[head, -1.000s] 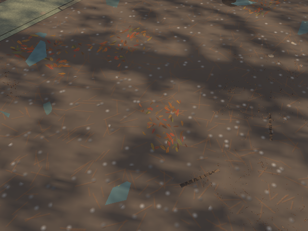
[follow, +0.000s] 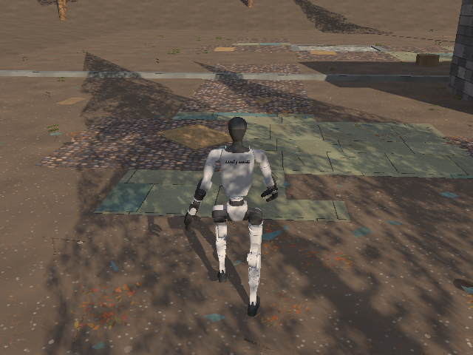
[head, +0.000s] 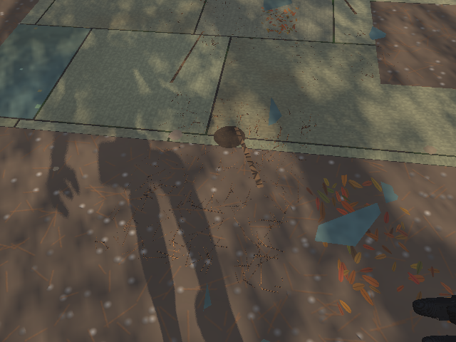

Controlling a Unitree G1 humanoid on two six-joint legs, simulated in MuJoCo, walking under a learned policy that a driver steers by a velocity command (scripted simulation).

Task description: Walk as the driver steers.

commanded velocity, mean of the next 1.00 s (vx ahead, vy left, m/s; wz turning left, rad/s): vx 0.37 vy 0.00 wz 0.60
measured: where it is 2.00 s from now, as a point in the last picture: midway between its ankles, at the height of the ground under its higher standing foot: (238, 321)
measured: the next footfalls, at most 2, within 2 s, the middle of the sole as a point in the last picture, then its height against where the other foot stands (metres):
left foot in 0.18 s outside the picture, level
right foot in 0.52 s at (257, 281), level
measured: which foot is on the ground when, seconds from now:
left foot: up 0.00-0.16, down 0.18-0.54, up 0.56-0.84, down 0.86-1.00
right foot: down 0.00-0.18, up 0.20-0.50, down 0.52-1.00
